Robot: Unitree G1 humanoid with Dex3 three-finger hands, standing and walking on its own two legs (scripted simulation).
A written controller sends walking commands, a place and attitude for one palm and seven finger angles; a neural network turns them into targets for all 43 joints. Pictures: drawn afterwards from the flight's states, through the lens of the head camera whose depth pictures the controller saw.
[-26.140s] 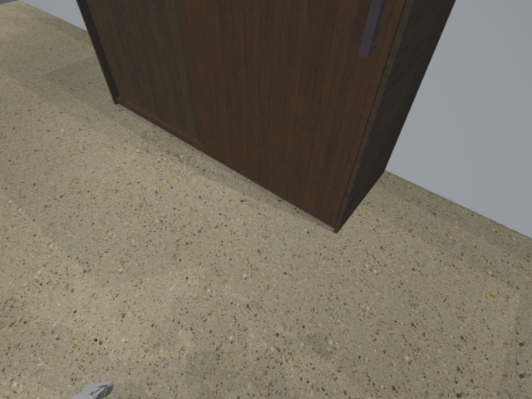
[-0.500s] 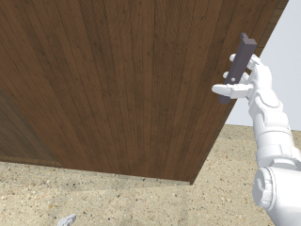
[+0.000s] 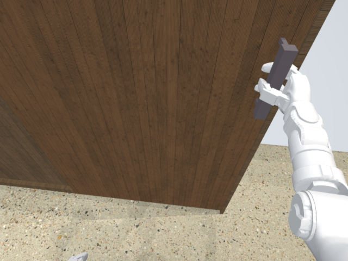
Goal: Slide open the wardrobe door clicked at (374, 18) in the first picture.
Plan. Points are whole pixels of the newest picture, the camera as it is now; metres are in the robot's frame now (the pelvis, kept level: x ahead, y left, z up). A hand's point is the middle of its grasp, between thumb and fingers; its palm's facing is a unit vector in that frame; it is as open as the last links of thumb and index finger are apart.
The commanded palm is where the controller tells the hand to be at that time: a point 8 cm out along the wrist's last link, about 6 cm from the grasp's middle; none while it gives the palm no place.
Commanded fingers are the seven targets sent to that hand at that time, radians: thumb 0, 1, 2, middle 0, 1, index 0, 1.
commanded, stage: grip the handle and tug to test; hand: right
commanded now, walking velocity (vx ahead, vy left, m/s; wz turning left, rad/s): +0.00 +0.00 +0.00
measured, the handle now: (270, 81) +0.51 -0.16 +0.18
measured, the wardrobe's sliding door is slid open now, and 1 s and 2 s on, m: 0.00 0.00 0.00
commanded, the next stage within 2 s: tug the door sideways, standing still in 0.68 s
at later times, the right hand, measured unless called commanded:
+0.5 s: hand (265, 91) +0.46 -0.14 +0.18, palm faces +0.04 +1.00 +0.00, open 5.9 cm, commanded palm +0.42 -0.20 +0.18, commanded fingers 0.00 -0.90 -0.90 0.45 1.40 0.45 1.40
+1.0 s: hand (265, 90) +0.46 -0.14 +0.19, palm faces +0.06 +1.00 +0.00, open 5.9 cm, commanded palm +0.44 -0.17 +0.18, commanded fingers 0.00 -0.90 -0.90 0.45 1.40 0.45 1.40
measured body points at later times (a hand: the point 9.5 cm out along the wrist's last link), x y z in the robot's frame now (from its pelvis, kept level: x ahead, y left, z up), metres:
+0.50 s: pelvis +0.00 +0.01 +0.00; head +0.01 +0.01 +0.45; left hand +0.05 +0.27 -0.12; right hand +0.46 -0.19 +0.19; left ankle +0.00 +0.10 -0.74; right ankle +0.00 -0.10 -0.74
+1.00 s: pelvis +0.03 +0.01 +0.00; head +0.04 +0.01 +0.45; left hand +0.16 +0.26 -0.10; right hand +0.45 -0.19 +0.19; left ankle +0.00 +0.10 -0.74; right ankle +0.00 -0.10 -0.74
